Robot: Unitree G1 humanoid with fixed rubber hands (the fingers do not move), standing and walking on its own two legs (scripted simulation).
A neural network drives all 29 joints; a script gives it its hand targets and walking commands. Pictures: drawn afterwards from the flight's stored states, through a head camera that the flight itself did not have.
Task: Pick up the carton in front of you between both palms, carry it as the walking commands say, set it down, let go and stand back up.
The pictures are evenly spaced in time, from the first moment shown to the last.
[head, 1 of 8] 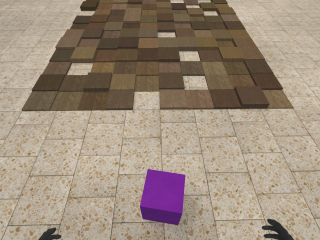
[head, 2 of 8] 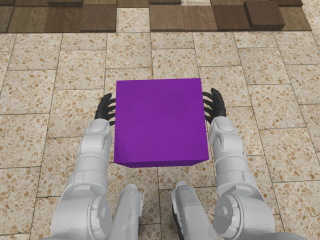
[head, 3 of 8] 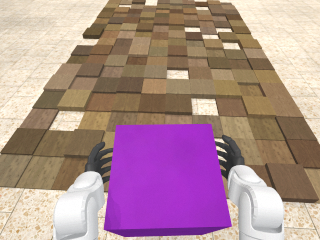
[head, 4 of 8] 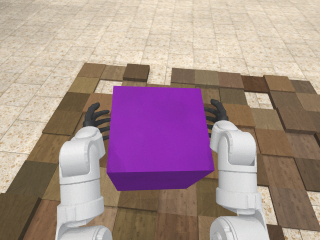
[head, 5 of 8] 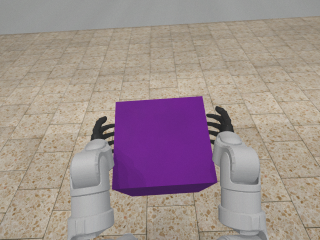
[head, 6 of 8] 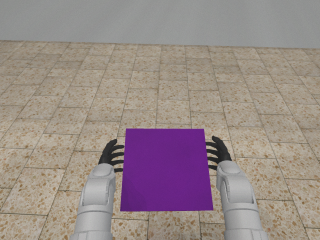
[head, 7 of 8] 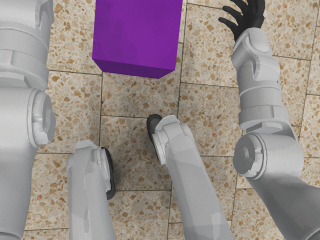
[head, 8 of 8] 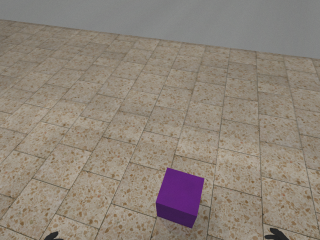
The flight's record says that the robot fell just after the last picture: no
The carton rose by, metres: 0.77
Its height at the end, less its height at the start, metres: +0.00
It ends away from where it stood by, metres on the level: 6.61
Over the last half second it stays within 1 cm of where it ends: yes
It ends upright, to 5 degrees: yes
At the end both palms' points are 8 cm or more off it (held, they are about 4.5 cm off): yes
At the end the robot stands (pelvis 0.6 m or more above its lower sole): yes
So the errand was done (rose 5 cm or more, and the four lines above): yes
